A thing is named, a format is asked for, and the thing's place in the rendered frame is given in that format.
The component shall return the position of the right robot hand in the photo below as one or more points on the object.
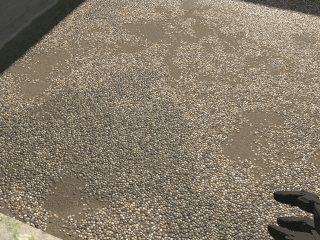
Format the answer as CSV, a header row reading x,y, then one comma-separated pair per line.
x,y
304,228

